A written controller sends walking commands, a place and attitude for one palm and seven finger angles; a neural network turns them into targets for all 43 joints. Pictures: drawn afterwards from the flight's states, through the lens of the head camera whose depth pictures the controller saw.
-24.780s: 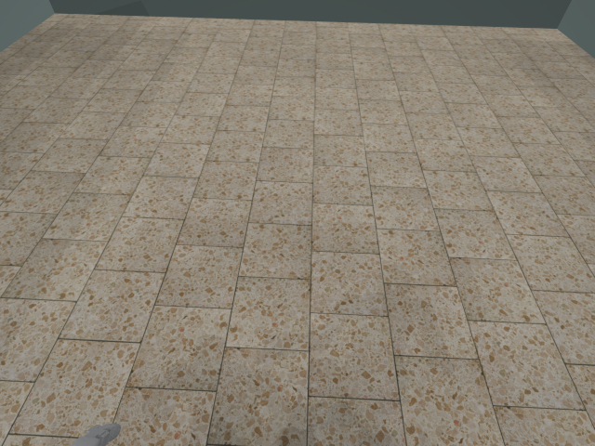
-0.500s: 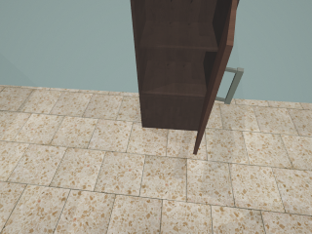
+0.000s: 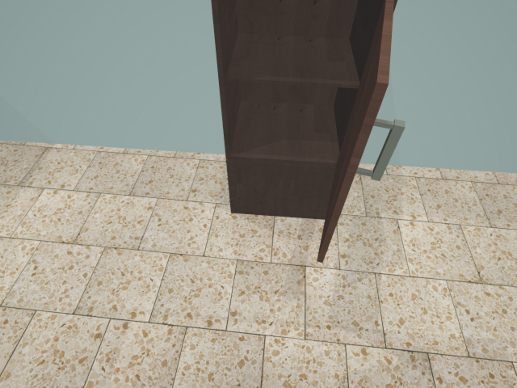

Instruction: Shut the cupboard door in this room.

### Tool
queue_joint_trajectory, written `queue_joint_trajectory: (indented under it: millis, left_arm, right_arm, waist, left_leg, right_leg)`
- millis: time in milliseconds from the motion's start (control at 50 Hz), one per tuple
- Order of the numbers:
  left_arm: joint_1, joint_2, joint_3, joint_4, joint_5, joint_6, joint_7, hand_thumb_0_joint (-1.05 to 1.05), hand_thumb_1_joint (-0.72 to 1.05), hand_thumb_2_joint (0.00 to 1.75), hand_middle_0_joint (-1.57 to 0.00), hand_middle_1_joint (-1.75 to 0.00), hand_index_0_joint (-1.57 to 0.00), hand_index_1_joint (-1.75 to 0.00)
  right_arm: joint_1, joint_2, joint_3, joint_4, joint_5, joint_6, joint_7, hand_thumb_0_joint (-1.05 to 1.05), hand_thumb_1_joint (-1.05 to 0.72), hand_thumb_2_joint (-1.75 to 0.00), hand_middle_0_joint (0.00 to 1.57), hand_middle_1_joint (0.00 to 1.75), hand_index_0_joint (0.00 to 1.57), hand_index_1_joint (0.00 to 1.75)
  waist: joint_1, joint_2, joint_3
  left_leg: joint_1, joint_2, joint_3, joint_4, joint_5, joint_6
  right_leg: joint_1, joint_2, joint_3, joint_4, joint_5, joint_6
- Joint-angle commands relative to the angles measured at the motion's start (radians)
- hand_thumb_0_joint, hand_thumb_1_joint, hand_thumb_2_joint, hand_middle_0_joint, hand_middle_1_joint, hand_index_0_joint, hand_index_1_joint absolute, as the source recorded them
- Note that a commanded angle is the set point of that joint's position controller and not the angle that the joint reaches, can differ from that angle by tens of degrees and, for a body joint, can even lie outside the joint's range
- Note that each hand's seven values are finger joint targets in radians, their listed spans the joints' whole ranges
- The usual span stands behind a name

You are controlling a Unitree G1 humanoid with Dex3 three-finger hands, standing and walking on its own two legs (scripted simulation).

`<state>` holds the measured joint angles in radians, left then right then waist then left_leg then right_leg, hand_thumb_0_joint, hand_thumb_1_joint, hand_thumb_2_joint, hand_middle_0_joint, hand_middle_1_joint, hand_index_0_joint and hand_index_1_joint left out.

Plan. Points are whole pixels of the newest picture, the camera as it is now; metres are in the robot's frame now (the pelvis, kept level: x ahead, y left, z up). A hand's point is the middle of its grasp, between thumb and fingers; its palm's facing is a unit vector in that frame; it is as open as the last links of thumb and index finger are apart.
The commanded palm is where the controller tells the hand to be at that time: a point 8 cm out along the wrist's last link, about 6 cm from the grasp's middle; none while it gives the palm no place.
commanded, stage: stand and wait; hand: left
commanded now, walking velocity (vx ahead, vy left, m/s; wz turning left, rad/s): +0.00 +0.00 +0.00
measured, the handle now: (376, 150) +0.55 -0.21 +0.05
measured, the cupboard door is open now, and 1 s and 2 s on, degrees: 77 77 77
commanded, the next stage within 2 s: turn or walk to find it in 0.54 s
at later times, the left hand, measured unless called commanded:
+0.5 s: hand out of the picture +0.06 +0.26 -0.15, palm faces +0.01 -0.95 -0.33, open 7.4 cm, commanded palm none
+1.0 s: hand out of the picture +0.01 +0.17 -0.17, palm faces +0.01 -0.98 -0.21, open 7.4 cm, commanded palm none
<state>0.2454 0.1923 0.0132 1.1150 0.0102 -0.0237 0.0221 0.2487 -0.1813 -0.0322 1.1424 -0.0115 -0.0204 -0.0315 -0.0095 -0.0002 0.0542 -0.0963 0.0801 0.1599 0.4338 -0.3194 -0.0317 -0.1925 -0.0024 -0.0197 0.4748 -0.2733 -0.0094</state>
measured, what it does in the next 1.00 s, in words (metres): stands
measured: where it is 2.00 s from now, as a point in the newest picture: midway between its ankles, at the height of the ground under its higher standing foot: outside the picture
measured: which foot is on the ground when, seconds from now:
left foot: down 0.00-1.00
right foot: down 0.00-1.00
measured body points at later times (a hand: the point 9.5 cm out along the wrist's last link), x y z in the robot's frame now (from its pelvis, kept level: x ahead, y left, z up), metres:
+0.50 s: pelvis -0.01 +0.01 +0.01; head +0.00 +0.01 +0.46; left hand +0.06 +0.30 -0.13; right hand +0.06 -0.27 -0.13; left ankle -0.06 +0.12 -0.74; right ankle -0.01 -0.11 -0.74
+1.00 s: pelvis +0.02 -0.01 +0.00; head +0.06 -0.01 +0.45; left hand +0.01 +0.23 -0.16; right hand +0.02 -0.24 -0.16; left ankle -0.06 +0.12 -0.74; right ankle -0.01 -0.11 -0.74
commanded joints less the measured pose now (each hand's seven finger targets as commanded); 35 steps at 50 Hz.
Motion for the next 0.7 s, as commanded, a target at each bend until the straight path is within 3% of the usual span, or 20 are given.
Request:
queue_joint_trajectory:
  millis: [0,160,520,580,620,640,680]
  left_arm:
    - [0.016,0.171,0.034,-0.043,0.0,-0.018,0.008,0.0,0.9,0.9,-0.2,-0.3,-0.2,-0.3]
    - [-0.033,0.217,0.037,-0.052,0.001,-0.017,0.004,0.0,0.9,0.9,-0.2,-0.3,-0.2,-0.3]
    - [-0.145,0.324,0.03,-0.079,0.002,-0.016,-0.008,0.0,0.9,0.9,-0.2,-0.3,-0.2,-0.3]
    - [-0.1,0.223,0.009,-0.059,-0.001,0.01,-0.009,0.0,0.9,0.9,-0.2,-0.3,-0.2,-0.3]
    - [-0.087,0.191,0.009,-0.066,0.004,0.028,-0.017,0.0,0.9,0.9,-0.2,-0.3,-0.2,-0.3]
    - [-0.089,0.182,0.007,-0.07,0.009,0.032,-0.021,0.0,0.9,0.9,-0.2,-0.3,-0.2,-0.3]
    - [-0.069,0.176,0.006,-0.071,0.014,0.034,-0.022,0.0,0.9,0.9,-0.2,-0.3,-0.2,-0.3]
  right_arm:
    - [0.032,-0.154,-0.032,-0.036,0.006,-0.018,-0.008,0.0,-0.9,-0.9,0.2,0.3,0.2,0.3]
    - [-0.038,-0.204,-0.036,-0.048,0.003,-0.017,-0.005,0.0,-0.9,-0.9,0.2,0.3,0.2,0.3]
    - [-0.148,-0.326,-0.026,-0.084,0.001,-0.02,0.014,0.0,-0.9,-0.9,0.2,0.3,0.2,0.3]
    - [-0.092,-0.228,-0.004,-0.063,-0.006,-0.007,0.019,0.0,-0.9,-0.9,0.2,0.3,0.2,0.3]
    - [-0.056,-0.23,-0.01,-0.061,-0.011,0.005,0.02,0.0,-0.9,-0.9,0.2,0.3,0.2,0.3]
    - [-0.06,-0.246,-0.017,-0.065,-0.01,0.009,0.02,0.0,-0.9,-0.9,0.2,0.3,0.2,0.3]
    - [-0.078,-0.253,-0.022,-0.076,-0.008,0.009,0.019,0.0,-0.9,-0.9,0.2,0.3,0.2,0.3]
  waist:
    - [0.001,0.007,-0.062]
    - [0.005,0.009,-0.027]
    - [0.008,-0.004,-0.065]
    - [0.005,0.026,-0.044]
    - [-0.002,0.089,0.0]
    - [-0.002,0.12,0.041]
    - [0.015,0.117,0.083]
  left_leg:
    - [0.054,0.076,-0.082,-0.039,0.35,0.038]
    - [0.043,0.08,-0.097,-0.081,0.313,0.043]
    - [0.054,0.087,-0.138,-0.177,0.288,0.043]
    - [0.054,0.09,-0.119,-0.18,0.13,0.028]
    - [0.051,0.139,-0.16,-0.236,-0.113,0.048]
    - [0.015,0.172,-0.191,-0.268,-0.173,0.068]
    - [-0.039,0.189,-0.181,-0.259,-0.108,0.092]
  right_leg:
    - [0.016,-0.115,0.089,-0.048,0.475,-0.042]
    - [0.019,-0.122,0.083,-0.088,0.415,-0.035]
    - [0.073,-0.136,0.069,-0.159,0.317,-0.012]
    - [0.028,-0.114,0.067,-0.133,0.165,-0.002]
    - [-0.073,-0.07,0.025,-0.046,-0.012,0.003]
    - [-0.111,-0.056,-0.002,0.0,-0.025,0.01]
    - [-0.115,-0.064,-0.009,0.049,-0.021,0.015]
